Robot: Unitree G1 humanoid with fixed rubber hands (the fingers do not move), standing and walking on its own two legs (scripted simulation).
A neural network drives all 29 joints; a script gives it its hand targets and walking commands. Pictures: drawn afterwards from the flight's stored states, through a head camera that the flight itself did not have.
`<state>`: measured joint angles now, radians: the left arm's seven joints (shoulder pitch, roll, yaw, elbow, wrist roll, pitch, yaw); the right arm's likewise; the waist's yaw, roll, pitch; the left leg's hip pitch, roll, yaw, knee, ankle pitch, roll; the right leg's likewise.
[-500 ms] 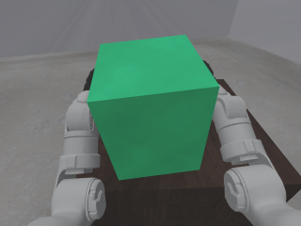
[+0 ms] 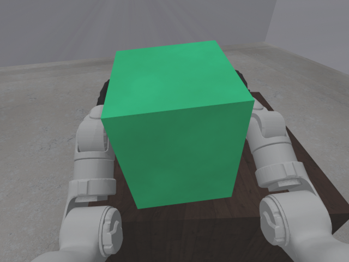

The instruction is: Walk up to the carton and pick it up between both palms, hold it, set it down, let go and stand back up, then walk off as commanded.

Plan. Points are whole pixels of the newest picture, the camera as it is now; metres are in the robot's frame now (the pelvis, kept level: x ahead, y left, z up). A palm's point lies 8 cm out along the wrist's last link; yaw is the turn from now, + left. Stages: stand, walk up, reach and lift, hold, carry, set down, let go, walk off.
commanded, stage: hold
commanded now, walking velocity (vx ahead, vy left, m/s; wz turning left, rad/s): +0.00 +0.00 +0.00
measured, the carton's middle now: (175, 126) +0.33 +0.03 +0.22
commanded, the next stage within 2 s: set down in 0.62 s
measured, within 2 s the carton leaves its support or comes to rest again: neither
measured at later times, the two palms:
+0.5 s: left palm (106, 111) +0.37 +0.18 +0.22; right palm (239, 103) +0.38 -0.11 +0.25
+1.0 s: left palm (104, 117) +0.37 +0.18 +0.21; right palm (235, 105) +0.38 -0.11 +0.24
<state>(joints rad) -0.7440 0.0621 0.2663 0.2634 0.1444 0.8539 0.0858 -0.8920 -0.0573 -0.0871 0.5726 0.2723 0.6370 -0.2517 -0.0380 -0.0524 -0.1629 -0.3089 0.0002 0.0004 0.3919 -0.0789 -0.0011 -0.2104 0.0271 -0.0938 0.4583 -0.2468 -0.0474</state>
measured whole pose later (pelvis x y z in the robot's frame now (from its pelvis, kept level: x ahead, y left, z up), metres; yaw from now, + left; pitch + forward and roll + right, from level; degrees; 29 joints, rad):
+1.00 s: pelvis -0.01 +0.00 +0.00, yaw +0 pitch -2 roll +0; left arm -0.76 0.06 0.41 0.47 0.16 0.63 0.02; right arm -0.95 0.01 -0.11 0.79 0.09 0.42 -0.20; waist -0.04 -0.05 -0.15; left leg -0.28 0.00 0.00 0.36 -0.05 0.00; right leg -0.20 0.03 -0.09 0.46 -0.24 -0.05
